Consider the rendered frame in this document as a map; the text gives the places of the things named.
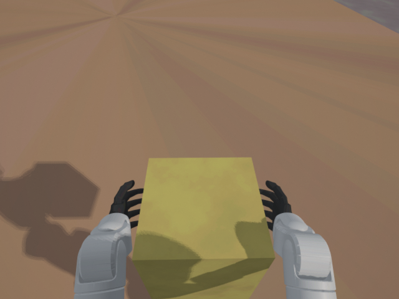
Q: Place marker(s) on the left robot forearm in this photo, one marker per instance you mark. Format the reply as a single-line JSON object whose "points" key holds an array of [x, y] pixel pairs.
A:
{"points": [[101, 261]]}

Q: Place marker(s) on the right robot forearm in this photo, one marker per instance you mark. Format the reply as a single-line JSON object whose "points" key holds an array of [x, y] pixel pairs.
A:
{"points": [[307, 262]]}

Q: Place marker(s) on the robot left hand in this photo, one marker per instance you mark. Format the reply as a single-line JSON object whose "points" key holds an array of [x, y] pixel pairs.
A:
{"points": [[121, 203]]}

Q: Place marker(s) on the robot right hand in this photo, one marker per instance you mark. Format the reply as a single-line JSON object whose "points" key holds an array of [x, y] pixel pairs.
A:
{"points": [[278, 206]]}

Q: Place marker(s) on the carton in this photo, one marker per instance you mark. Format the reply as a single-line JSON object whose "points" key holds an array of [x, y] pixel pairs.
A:
{"points": [[202, 231]]}

